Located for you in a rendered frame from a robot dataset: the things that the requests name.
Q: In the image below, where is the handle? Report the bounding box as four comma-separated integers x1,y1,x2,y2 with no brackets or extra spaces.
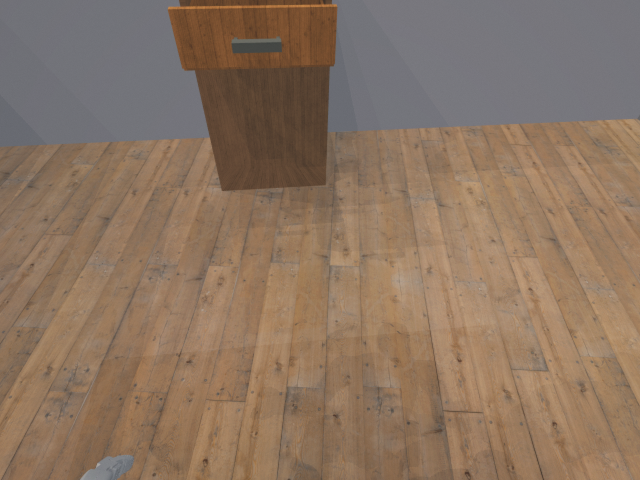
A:
231,36,282,53

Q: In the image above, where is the drawer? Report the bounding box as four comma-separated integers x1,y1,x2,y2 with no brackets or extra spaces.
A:
168,0,337,71

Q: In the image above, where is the cabinet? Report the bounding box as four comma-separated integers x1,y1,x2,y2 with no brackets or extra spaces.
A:
179,0,332,191

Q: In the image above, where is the left robot hand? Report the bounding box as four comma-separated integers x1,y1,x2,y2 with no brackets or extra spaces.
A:
80,455,134,480

